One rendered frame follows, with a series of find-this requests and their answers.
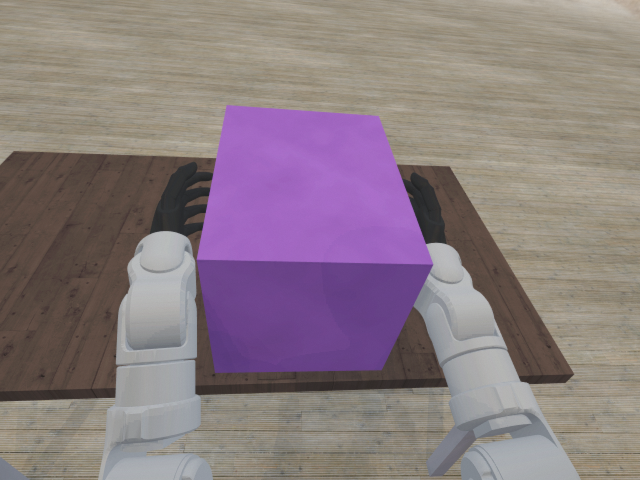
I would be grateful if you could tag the right robot upper arm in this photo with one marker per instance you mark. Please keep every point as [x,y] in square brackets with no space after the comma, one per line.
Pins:
[526,458]

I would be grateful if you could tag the left robot forearm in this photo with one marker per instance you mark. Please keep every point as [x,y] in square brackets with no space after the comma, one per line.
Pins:
[155,401]

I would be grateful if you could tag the right robot forearm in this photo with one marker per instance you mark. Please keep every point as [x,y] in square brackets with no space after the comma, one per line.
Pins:
[487,394]

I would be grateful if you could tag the right robot hand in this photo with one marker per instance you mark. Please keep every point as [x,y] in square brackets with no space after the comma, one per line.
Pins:
[426,208]

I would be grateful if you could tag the carton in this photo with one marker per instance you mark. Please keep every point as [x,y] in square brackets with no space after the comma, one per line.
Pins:
[311,256]

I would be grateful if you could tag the left robot upper arm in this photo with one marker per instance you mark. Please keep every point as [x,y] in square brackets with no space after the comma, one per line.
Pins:
[162,467]

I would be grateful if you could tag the table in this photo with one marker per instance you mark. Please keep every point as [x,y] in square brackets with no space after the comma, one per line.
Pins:
[69,225]

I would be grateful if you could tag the left robot hand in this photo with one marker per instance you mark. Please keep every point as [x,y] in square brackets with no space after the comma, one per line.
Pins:
[171,213]

